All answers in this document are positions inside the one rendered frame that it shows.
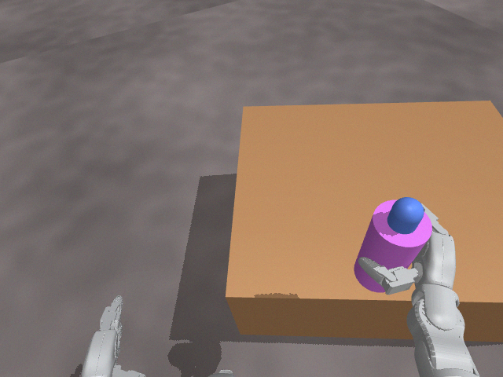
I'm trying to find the left robot hand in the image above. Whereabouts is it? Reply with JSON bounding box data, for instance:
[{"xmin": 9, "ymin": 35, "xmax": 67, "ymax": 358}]
[{"xmin": 81, "ymin": 295, "xmax": 145, "ymax": 377}]

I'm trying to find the right robot hand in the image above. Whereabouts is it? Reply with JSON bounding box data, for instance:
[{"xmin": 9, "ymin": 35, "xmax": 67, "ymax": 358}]
[{"xmin": 358, "ymin": 204, "xmax": 456, "ymax": 295}]

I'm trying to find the right robot arm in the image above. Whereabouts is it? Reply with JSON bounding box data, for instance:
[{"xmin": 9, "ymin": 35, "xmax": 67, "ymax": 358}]
[{"xmin": 406, "ymin": 284, "xmax": 480, "ymax": 377}]

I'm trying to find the bottle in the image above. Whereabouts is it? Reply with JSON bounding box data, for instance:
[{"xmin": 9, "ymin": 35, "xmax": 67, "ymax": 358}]
[{"xmin": 354, "ymin": 197, "xmax": 432, "ymax": 293}]

